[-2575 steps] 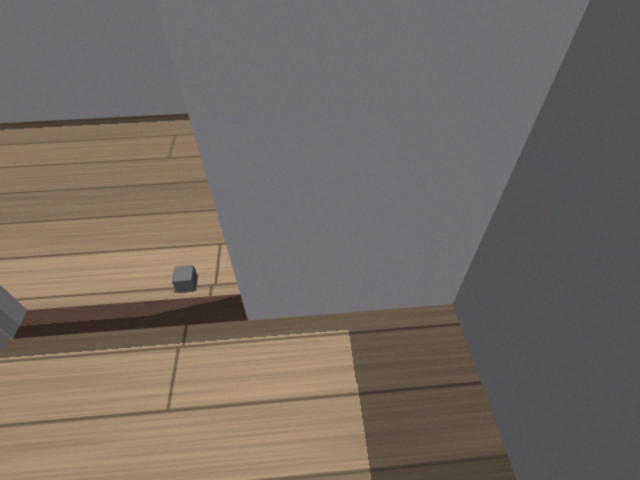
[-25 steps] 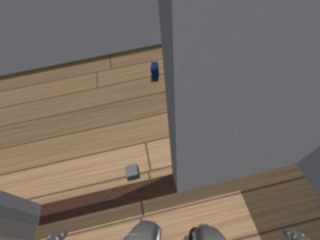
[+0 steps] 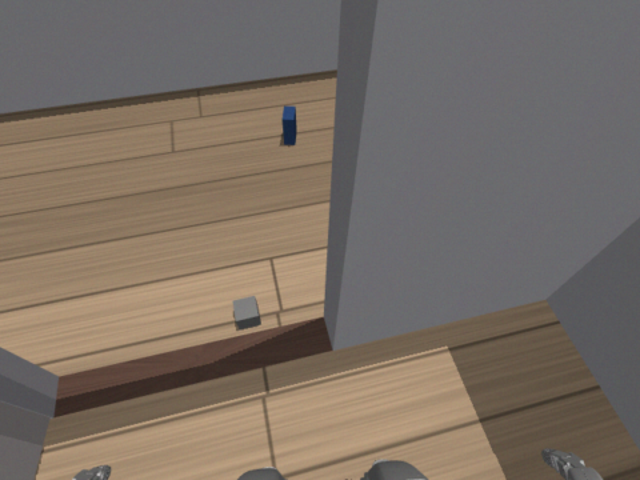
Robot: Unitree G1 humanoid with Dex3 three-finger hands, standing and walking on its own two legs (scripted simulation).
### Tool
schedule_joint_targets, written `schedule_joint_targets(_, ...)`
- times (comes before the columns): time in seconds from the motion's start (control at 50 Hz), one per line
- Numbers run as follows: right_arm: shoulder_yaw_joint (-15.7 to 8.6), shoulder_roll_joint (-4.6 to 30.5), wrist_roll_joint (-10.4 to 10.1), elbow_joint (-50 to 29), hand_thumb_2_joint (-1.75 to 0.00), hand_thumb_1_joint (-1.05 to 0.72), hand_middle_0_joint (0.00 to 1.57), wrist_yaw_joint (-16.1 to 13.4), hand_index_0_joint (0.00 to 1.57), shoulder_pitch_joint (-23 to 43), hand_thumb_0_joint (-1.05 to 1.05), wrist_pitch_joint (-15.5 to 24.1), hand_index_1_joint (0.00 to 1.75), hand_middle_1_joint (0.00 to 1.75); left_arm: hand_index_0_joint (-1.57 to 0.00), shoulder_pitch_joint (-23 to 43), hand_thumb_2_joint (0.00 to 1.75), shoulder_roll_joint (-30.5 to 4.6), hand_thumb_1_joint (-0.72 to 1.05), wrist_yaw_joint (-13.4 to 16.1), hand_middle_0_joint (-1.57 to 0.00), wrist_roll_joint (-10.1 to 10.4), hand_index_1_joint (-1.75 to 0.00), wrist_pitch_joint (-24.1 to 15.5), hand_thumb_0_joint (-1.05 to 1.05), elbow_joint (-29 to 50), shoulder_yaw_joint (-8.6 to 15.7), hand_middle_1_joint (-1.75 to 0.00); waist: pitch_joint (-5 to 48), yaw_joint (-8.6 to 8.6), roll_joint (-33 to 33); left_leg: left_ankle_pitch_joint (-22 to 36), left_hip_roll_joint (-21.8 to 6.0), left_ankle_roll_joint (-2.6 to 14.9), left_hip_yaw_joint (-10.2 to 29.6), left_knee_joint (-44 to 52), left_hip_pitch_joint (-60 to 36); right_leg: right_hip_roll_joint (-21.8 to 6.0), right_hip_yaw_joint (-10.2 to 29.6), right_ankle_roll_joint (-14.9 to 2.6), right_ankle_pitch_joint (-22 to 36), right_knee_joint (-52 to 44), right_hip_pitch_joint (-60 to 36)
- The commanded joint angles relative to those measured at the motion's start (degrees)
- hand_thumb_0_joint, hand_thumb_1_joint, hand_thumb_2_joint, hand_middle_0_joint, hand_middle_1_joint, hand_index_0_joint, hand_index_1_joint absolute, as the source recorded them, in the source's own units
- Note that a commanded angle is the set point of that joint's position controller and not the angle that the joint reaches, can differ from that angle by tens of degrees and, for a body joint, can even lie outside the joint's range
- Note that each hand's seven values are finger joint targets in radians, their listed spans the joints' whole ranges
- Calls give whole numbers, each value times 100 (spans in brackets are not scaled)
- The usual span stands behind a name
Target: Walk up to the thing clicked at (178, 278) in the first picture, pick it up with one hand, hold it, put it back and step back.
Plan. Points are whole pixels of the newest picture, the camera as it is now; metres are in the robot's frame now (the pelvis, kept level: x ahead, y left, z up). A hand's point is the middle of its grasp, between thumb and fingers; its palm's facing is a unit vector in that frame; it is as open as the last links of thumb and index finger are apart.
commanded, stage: step back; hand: left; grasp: from above
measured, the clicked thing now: (247, 312) +0.63 +0.25 -0.72
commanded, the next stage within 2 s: none
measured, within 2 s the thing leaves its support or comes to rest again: neither
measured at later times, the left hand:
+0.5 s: hand out of the picture +0.00 +0.29 -0.15, palm faces +0.00 -0.91 -0.41, open 7.4 cm
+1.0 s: hand out of the picture -0.19 +0.25 -0.13, palm faces -0.03 -0.89 -0.45, open 7.4 cm
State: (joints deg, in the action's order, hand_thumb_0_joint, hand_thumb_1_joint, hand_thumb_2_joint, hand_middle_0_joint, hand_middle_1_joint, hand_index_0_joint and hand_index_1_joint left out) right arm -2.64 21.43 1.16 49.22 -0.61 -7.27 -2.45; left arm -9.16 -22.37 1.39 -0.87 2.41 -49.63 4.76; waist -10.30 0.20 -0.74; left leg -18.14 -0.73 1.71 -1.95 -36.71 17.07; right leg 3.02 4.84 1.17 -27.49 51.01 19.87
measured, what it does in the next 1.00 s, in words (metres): walks backwards: right foot, then left foot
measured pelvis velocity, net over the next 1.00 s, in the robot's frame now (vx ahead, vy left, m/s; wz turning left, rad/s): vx -0.30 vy -0.02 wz -0.02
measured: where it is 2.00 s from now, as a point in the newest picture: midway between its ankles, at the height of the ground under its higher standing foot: outside the picture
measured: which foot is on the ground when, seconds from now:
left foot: down 0.00-0.08, up 0.10-0.36, down 0.38-0.76, up 0.78-1.00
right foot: up 0.00-0.02, down 0.04-0.40, up 0.42-0.72, down 0.74-1.00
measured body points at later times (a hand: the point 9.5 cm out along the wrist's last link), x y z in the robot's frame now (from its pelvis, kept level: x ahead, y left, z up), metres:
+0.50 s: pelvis -0.13 +0.02 +0.00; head -0.08 +0.03 +0.44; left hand +0.00 +0.34 -0.12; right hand -0.05 -0.30 -0.12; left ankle -0.11 +0.13 -0.73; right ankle -0.11 -0.12 -0.66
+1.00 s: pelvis -0.30 -0.02 +0.00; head -0.24 -0.04 +0.44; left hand -0.19 +0.30 -0.10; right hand -0.21 -0.34 -0.13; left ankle -0.31 +0.12 -0.68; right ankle -0.26 -0.13 -0.73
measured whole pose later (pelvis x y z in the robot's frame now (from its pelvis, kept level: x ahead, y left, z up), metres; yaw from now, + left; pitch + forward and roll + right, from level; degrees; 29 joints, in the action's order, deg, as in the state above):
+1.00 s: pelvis -0.30 -0.02 +0.00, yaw -1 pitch -2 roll +2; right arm -2.9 23.5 0.3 49.6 -1.6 -10.5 -3.5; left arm -9.2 -20.4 1.3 -2.7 2.4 -46.1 3.8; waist -9.0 0.9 1.1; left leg -29.0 4.8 -1.2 5.5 -55.2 21.9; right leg -1.7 1.1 -0.9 -16.2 37.7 19.8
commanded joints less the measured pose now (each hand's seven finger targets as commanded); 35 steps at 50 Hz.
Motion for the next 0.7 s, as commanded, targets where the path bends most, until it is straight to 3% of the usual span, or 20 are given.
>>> schedule_joint_targets(0.0, -390, 1489, -103, -376, -90, -90, 20, -51, 20, 10, 0, -3, 30, 30, -20, -498, 90, -782, 90, 39, -20, -54, -30, -288, 0, 252, 208, -30, 1537, 44, 990, 3061, -1114, 789, 1110, -77, -1263, -81, -560, -150, 1611, -2775, -587)
schedule_joint_targets(0.02, -344, 1341, -140, -413, -90, -90, 20, -45, 20, 54, 0, -10, 30, 30, -20, -518, 90, -1015, 90, 64, -20, -122, -30, -335, 0, 237, 256, -30, 1603, 55, 684, 2374, -974, 541, 1051, -226, -643, -297, -136, -219, 2352, -2871, -1166)
schedule_joint_targets(0.04, -273, 1133, -174, -494, -90, -90, 20, -22, 20, -34, 0, 6, 30, 30, -20, -426, 90, -1460, 90, 69, -20, -180, -30, -378, 0, 317, 373, -30, 1573, -20, -368, 1083, -433, 183, 859, -771, 542, -1174, 1252, -548, 3184, -2689, -1731)
schedule_joint_targets(0.06, -261, 988, -186, -515, -90, -90, 20, -78, 20, 322, 0, -39, 30, 30, -20, -144, 90, -1886, 90, 44, -20, -81, -30, -331, 0, 398, 438, -30, 1261, 205, -1523, -1325, 466, -96, 465, -1857, 722, -2335, 2449, -1663, 3986, -2960, -820)
schedule_joint_targets(0.08, -351, 1210, -136, -465, -90, -90, 20, -104, 20, 350, 0, -78, 30, 30, -20, -95, 90, -1871, 90, 38, -20, -146, -30, -375, 0, 570, 442, -30, 1111, 247, -1272, -1961, 433, -173, 1036, -2925, 667, -2591, 2851, -1982, 4259, -2893, -468)
schedule_joint_targets(0.1, -353, 1272, -154, -377, -90, -90, 20, -84, 20, 132, 0, -93, 30, 30, -20, 48, 90, -1578, 90, 53, -20, -48, -30, -366, 0, 622, 378, -30, 1077, 117, -654, -1666, 515, -200, 1356, -3400, 802, -2251, 2142, -1810, 4367, -2694, -554)
schedule_joint_targets(0.14, -324, 1197, -203, -278, -90, -90, 20, -109, 20, -128, 0, -28, 30, 30, -20, 335, 90, -1368, 90, 100, -20, -67, -30, -313, 0, 754, 332, -30, 1160, -21, -537, -1312, 698, -201, 1208, -3461, 901, -1698, 1131, -1461, 4607, -2373, -752)
schedule_joint_targets(0.24, -243, 1082, -100, -390, -90, -90, 20, -134, 20, -128, 0, 61, 30, 30, -20, -53, 90, -1197, 90, 138, -20, -124, -30, -201, 0, 865, 297, -30, 1292, 251, -921, -1295, 376, -301, 709, -1414, 919, -1492, 881, -1317, 4579, -1979, -1600)
schedule_joint_targets(0.28, -287, 1049, -28, -352, -90, -90, 20, -101, 20, -235, 0, 82, 30, 30, -20, -38, 90, -1264, 90, 111, -20, -91, -30, -141, 0, 912, 291, -30, 1327, 186, -1094, -966, 283, -236, 353, -405, 481, -1426, 863, -1182, 4155, -1888, -1453)
schedule_joint_targets(0.32, -344, 1013, 16, -146, -90, -90, 20, -67, 20, -734, 0, 135, 30, 30, -20, 240, 90, -1341, 90, 61, -20, -26, -30, -75, 0, 989, 286, -30, 1517, -113, -976, 377, 306, -155, 4, 1135, -332, -1270, 724, -921, 3548, -1497, -1155)
schedule_joint_targets(0.34, -408, 1159, 73, -167, -90, -90, 20, -56, 20, -621, 0, 168, 30, 30, -20, 125, 90, -1177, 90, 38, -20, -20, -30, -39, 0, 1005, 210, -30, 1462, -50, -638, 789, 5, -39, 597, 1267, -691, -1045, 723, -664, 2738, -1346, -493)
schedule_joint_targets(0.36, -535, 1667, 193, -263, -90, -90, 20, -36, 20, -509, 0, 179, 30, 30, -20, -37, 90, -963, 90, 27, -20, -7, -30, -27, 0, 1038, 158, -30, 1411, -38, 595, 1085, -1197, 430, 2236, 1547, -1130, -314, 416, -374, 1053, -405, 753)
schedule_joint_targets(0.38, -612, 2173, 100, -364, -90, -90, 20, 31, 20, -330, 0, 161, 30, 30, -20, 495, 90, -1105, 90, 116, -20, 10, -30, -35, 0, 1086, 255, -30, 1259, -343, 1527, 1767, -2180, 1275, 3205, 1882, -128, 358, 137, -178, -1039, 836, 672)
schedule_joint_targets(0.4, -630, 2129, 109, -359, -90, -90, 20, 15, 20, -196, 0, 202, 30, 30, -20, 635, 90, -1195, 90, 155, -20, -87, -30, -30, 0, 1013, 303, -30, 1050, -341, 1313, 1719, -2313, 1514, 3381, 1955, 232, 339, 659, -197, -1069, 1704, 592)
schedule_joint_targets(0.44, -422, 1544, 133, -441, -90, -90, 20, -56, 20, 348, 0, 233, 30, 30, -20, 78, 90, -1079, 90, 121, -20, 42, -30, -8, 0, 749, 301, -30, 906, 183, 640, 2379, -1585, 1153, 2096, 1491, -111, 361, 849, -217, -393, 2395, 980)
schedule_joint_targets(0.46, -406, 1453, 116, -481, -90, -90, 20, -77, 20, 361, 0, 244, 30, 30, -20, -133, 90, -1112, 90, 84, -20, 43, -30, -11, 0, 661, 329, -30, 832, 249, 774, 2432, -1457, 1063, 1814, 1386, -20, 314, 731, -188, -206, 2447, 918)
schedule_joint_targets(0.54, -424, 1337, 78, -491, -90, -90, 20, -102, 20, -100, 0, 240, 30, 30, -20, -176, 90, -1006, 90, -16, -20, -53, -30, -47, 0, 679, 325, -30, 1160, -20, 848, 2873, -1333, 1205, 1508, 990, -1084, 169, 439, 86, -218, 1544, 947)
schedule_joint_targets(0.6, -463, 1512, 93, -532, -90, -90, 20, -106, 20, -217, 0, 203, 30, 30, -20, -57, 90, -1001, 90, -54, -20, -45, -30, -61, 0, 717, 288, -30, 1267, -171, 1024, 2546, -1441, 1252, 1540, 965, -1033, -56, 107, 95, -350, 302, 427)
schedule_joint_targets(0.64, -454, 1581, 85, -570, -90, -90, 20, -82, 20, -113, 0, 138, 30, 30, -20, -305, 90, -953, 90, -74, -20, -42, -30, -92, 0, 591, 262, -30, 1453, -106, 1281, 2366, -1329, 1061, 1476, 801, -1024, -173, -193, 12, -81, -883, -18)
schedule_joint_targets(0.68, -438, 1642, 14, -618, -90, -90, 20, -65, 20, 129, 0, 52, 30, 30, -20, -912, 90, -899, 90, -81, -20, -58, -30, -130, 0, 283, 259, -30, 1706, 190, 1197, 2217, -1221, 825, 1246, 402, -699, -115, -489, -119, 1011, -2421, -843)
